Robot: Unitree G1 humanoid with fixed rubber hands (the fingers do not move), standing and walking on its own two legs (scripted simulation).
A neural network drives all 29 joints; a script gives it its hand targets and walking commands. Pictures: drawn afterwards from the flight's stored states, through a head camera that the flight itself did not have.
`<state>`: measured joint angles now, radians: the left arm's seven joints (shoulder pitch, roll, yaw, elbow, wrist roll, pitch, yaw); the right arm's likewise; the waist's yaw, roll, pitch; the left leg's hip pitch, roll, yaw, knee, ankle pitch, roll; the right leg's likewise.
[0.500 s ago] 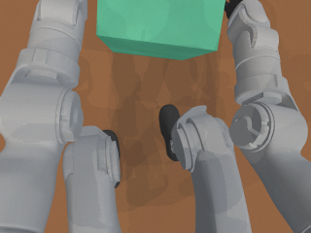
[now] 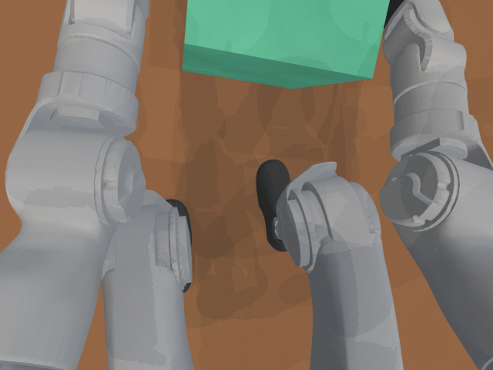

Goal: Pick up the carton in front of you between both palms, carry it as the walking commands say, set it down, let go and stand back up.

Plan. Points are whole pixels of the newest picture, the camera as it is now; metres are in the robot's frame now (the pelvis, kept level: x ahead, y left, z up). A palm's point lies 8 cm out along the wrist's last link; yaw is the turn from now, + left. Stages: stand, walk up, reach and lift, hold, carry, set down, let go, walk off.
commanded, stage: set down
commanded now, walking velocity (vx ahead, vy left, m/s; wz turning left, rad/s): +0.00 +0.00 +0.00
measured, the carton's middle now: out of the picture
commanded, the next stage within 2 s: let go in 1.38 s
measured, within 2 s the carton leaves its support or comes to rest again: neither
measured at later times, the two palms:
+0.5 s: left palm out of the picture +0.61 +0.11 -0.13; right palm (420, 6) +0.50 -0.25 -0.14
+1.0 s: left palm out of the picture +0.61 +0.12 +0.03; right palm out of the picture +0.50 -0.25 +0.02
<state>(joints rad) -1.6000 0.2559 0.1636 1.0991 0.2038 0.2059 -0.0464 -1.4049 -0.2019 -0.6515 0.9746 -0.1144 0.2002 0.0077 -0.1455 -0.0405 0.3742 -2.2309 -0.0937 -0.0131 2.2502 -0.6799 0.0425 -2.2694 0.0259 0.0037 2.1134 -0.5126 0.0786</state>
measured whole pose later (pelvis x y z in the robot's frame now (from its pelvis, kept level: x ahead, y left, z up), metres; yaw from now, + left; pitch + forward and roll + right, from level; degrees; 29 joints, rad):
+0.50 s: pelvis -0.01 -0.01 +0.01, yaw +0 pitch +38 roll -5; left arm -1.66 0.53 -0.16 1.16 -0.17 0.16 0.01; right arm -1.34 -0.19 -0.37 0.93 0.16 0.09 -0.16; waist -0.17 -0.01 0.35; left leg -2.21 -0.09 -0.05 2.20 -0.66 0.00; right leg -2.26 0.02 -0.03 2.07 -0.48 0.03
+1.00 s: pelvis +0.01 -0.01 +0.13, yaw +1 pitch +47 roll -3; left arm -1.51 0.50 0.03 1.08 -0.02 0.26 -0.05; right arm -1.15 -0.12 -0.40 0.67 0.10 0.24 -0.17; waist -0.20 0.04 0.05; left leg -2.01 -0.07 -0.04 1.75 -0.56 0.01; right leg -2.06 0.03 0.00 1.64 -0.41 0.03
